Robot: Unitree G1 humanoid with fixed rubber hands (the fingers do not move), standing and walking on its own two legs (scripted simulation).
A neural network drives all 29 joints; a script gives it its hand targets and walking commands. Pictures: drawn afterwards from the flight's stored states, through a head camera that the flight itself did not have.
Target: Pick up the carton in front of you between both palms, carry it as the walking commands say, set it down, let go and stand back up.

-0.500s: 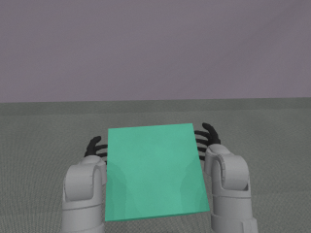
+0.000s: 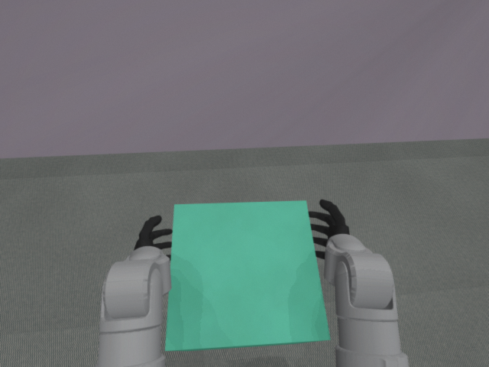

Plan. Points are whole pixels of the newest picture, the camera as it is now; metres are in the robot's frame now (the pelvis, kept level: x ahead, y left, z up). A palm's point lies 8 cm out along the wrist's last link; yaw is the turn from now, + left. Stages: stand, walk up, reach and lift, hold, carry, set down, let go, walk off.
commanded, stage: carry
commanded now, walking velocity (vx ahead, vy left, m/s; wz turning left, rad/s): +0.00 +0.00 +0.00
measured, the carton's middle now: (241, 283) +0.30 +0.01 -0.02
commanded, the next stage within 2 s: none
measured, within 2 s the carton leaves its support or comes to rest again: neither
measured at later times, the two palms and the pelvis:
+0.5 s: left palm (150, 321) +0.21 +0.14 +0.03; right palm (351, 309) +0.22 -0.15 +0.05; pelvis -0.06 +0.00 +0.00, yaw +0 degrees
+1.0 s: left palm (153, 274) +0.27 +0.14 +0.06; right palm (343, 297) +0.25 -0.15 +0.03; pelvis -0.03 +0.00 +0.00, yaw -1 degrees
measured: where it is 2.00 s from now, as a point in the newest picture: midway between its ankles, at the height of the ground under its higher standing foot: outside the picture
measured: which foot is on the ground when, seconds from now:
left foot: down 0.00-1.00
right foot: down 0.00-1.00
